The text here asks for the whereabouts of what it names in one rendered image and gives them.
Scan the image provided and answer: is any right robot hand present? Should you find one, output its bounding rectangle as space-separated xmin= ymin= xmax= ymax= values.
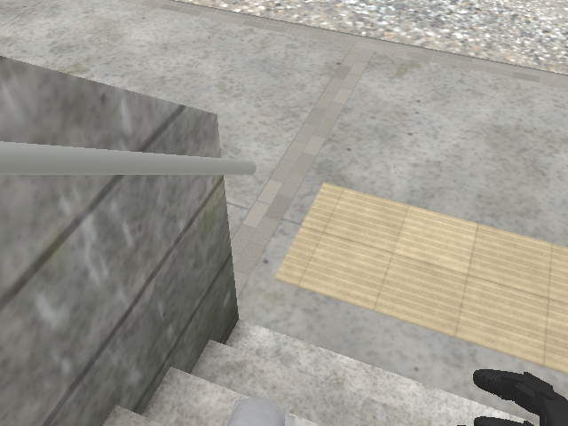
xmin=457 ymin=369 xmax=568 ymax=426

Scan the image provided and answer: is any left robot shin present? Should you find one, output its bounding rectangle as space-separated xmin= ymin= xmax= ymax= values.
xmin=227 ymin=399 xmax=243 ymax=425

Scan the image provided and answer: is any left robot thigh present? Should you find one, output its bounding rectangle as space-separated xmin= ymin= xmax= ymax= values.
xmin=227 ymin=396 xmax=296 ymax=426

